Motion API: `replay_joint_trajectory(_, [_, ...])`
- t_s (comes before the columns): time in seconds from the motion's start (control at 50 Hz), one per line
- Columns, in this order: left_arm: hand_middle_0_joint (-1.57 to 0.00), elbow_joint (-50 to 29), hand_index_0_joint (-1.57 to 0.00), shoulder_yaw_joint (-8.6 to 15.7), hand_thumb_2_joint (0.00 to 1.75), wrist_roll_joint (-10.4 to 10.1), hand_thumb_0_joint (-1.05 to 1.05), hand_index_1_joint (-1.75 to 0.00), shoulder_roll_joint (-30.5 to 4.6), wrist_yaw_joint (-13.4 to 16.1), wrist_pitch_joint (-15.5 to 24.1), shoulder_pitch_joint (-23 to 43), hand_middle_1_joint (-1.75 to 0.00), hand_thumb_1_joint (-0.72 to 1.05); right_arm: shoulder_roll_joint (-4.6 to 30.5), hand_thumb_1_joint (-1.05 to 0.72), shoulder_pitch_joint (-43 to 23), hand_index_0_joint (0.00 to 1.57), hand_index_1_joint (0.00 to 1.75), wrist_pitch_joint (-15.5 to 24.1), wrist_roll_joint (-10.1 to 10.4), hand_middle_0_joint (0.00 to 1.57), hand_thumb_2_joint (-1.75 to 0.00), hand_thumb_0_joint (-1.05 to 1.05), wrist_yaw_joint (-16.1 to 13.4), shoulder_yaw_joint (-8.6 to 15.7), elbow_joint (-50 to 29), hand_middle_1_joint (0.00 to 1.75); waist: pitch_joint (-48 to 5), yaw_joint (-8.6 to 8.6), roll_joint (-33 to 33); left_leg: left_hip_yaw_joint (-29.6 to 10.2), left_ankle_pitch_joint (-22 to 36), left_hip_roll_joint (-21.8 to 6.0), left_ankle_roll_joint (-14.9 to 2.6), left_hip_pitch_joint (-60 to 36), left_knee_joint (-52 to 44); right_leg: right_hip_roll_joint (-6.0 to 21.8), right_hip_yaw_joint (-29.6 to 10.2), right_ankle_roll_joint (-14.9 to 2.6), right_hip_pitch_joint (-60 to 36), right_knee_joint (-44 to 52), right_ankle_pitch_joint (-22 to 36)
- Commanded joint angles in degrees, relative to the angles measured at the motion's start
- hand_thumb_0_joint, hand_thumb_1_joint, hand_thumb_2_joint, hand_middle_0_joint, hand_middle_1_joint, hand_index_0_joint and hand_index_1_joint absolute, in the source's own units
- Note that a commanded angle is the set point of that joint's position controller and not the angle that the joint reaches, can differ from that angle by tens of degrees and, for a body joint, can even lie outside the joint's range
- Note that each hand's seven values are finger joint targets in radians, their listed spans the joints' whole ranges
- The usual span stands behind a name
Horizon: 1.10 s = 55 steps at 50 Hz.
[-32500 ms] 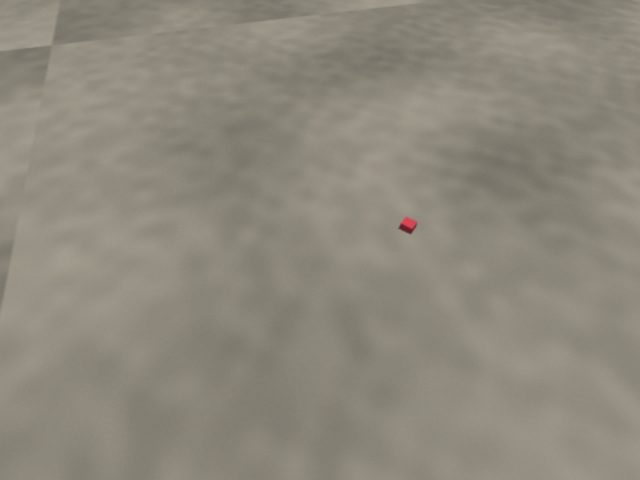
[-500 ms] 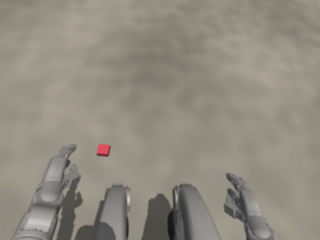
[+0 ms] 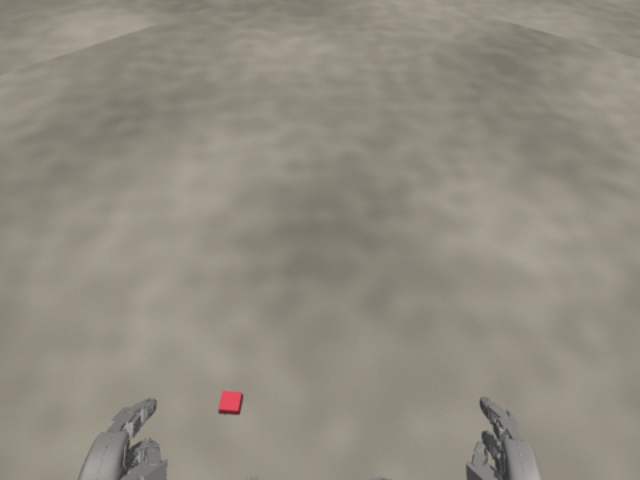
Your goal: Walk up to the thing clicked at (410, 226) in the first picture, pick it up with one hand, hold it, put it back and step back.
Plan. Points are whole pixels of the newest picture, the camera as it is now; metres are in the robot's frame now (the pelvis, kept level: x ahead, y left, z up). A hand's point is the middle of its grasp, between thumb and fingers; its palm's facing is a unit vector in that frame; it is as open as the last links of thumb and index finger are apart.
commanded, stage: home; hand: left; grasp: from above
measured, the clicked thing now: (231, 402) +0.46 +0.21 -0.69
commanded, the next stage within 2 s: none
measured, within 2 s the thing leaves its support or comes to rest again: neither
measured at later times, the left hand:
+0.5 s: hand (168, 474) +0.16 +0.17 -0.04, palm faces +0.06 -0.98 -0.20, open 7.4 cm
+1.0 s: hand (167, 473) +0.17 +0.17 -0.04, palm faces +0.05 -0.98 -0.20, open 7.4 cm
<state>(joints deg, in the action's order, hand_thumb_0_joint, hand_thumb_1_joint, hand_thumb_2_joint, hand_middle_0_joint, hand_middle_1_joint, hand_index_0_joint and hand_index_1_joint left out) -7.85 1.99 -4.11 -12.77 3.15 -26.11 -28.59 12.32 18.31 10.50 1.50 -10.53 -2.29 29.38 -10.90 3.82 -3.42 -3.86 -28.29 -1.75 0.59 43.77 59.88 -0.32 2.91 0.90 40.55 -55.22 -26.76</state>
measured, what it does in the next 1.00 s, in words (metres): stands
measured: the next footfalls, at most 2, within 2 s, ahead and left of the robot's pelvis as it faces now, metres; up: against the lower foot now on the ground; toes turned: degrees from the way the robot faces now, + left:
none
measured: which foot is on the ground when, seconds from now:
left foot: down 0.00-1.00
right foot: down 0.00-1.00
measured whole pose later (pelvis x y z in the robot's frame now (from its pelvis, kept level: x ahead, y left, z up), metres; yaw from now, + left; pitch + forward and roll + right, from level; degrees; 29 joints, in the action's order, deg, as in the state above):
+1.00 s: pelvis +0.01 -0.01 +0.01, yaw +1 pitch +10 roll -3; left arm -7.0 1.4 -3.2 -12.7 1.1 -25.7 -28.4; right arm 12.5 16.4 13.7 0.3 -10.4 -2.0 30.8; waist -9.1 2.4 -2.7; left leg -4.0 -28.2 -1.6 1.0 39.8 58.0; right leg -0.2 3.1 0.5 36.9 -54.2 -27.3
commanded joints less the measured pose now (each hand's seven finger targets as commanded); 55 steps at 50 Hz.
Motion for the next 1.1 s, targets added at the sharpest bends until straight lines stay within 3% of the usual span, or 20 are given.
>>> replay_joint_trajectory(0.0, [-0.2, -11.4, -0.2, 3.1, 0.9, 0.7, 0.0, -0.3, -5.3, -0.6, 2.3, 0.0, -0.3, 0.9, 6.5, -0.9, -4.6, 0.2, 0.3, 4.4, -0.5, 0.2, -0.9, 0.0, -0.9, 2.9, -8.6, 0.3, -2.8, -0.68, 0.2, 0.0, 12.3, 1.4, -1.27, -8.9, -12.0, -1.7, 1.8, -1.2, -5.0, 9.7, 10.1])
replay_joint_trajectory(0.12, [-0.2, -9.3, -0.2, 2.8, 0.9, 1.0, 0.0, -0.3, -5.2, -1.8, 2.4, 1.4, -0.3, 0.9, 7.1, -0.9, -4.8, 0.2, 0.3, 5.9, -1.0, 0.2, -0.9, 0.0, -1.0, 3.2, -8.2, 0.3, -0.8, -0.14, 2.7, 1.5, 11.3, 2.2, -1.79, -9.0, -11.3, -1.1, 1.2, -0.65, -5.2, 11.0, 9.6])
replay_joint_trajectory(0.24, [-0.2, -10.5, -0.2, 3.4, 0.9, 1.6, 0.0, -0.3, -6.0, -1.8, 3.1, 2.3, -0.3, 0.9, 7.2, -0.9, -5.8, 0.2, 0.3, 6.7, -1.1, 0.2, -0.9, 0.0, -0.6, 3.1, -8.2, 0.3, -1.6, -1.17, 0.3, 1.3, 9.8, 2.3, -1.42, -9.5, -12.1, -1.0, 1.2, -0.77, -5.8, 10.8, 8.4])
replay_joint_trajectory(0.42, [-0.2, -10.2, -0.2, 3.5, 0.9, 1.6, 0.0, -0.3, -5.9, -1.4, 3.2, 0.9, -0.3, 0.9, 7.1, -0.9, -5.4, 0.2, 0.3, 6.8, -1.3, 0.2, -0.9, 0.0, -0.7, 3.2, -7.4, 0.3, -4.4, -1.35, 0.8, 1.7, 14.6, 2.2, -1.43, -10.5, -10.5, -0.8, 0.7, -0.72, -7.7, 9.9, 13.1])
replay_joint_trajectory(0.64, [-0.2, -9.6, -0.2, 3.4, 0.9, 1.3, 0.0, -0.3, -6.1, -1.6, 3.1, 0.8, -0.3, 0.9, 7.3, -0.9, -5.8, 0.2, 0.3, 6.8, -1.1, 0.2, -0.9, 0.0, -0.8, 3.4, -7.3, 0.3, -3.1, -1.47, 0.5, 1.5, 14.0, 2.0, -1.37, -10.1, -10.9, -0.9, 0.8, -0.67, -7.0, 10.1, 12.6])
replay_joint_trajectory(0.72, [-0.2, -9.3, -0.2, 3.6, 0.9, 1.3, 0.0, -0.3, -6.0, -1.5, 3.2, 1.3, -0.3, 0.9, 7.3, -0.9, -6.0, 0.2, 0.3, 6.6, -1.0, 0.2, -0.9, 0.0, -0.7, 3.3, -7.5, 0.3, -1.8, -1.78, 1.5, 1.6, 10.3, 2.1, -1.51, -8.8, -11.7, -0.9, 0.8, -0.73, -6.6, 10.8, 9.0])
replay_joint_trajectory(0.88, [-0.2, -10.3, -0.2, 3.1, 0.9, 1.3, 0.0, -0.3, -6.0, -1.7, 3.3, 1.0, -0.3, 0.9, 7.4, -0.9, -5.5, 0.2, 0.3, 6.8, -1.1, 0.2, -0.9, 0.0, -0.7, 3.5, -7.3, 0.3, -3.9, -1.48, 1.0, 1.4, 14.2, 1.9, -1.39, -10.2, -10.9, -1.0, 0.9, -0.8, -7.4, 9.6, 12.5])
replay_joint_trajectory(0.98, [-0.2, -10.7, -0.2, 3.2, 0.9, 1.4, 0.0, -0.3, -6.2, -1.7, 3.3, 2.3, -0.3, 0.9, 7.4, -0.9, -6.0, 0.2, 0.3, 6.8, -1.1, 0.2, -0.9, 0.0, -0.7, 3.4, -7.3, 0.3, -2.1, -1.5, -0.6, 1.1, 9.9, 1.8, -1.28, -9.4, -12.2, -1.0, 1.0, -0.87, -6.0, 10.2, 8.6])
replay_joint_trajectory(1.08, [-0.2, -10.4, -0.2, 3.1, 0.9, 1.3, 0.0, -0.3, -6.2, -1.7, 3.2, 1.4, -0.3, 0.9, 7.3, -0.9, -6.2, 0.2, 0.3, 6.7, -0.9, 0.2, -0.9, 0.0, -0.6, 3.3, -7.7, 0.3, -1.4, -1.72, 0.8, 1.3, 10.5, 1.8, -1.42, -8.9, -11.9, -1.1, 1.0, -0.88, -6.2, 10.4, 8.9])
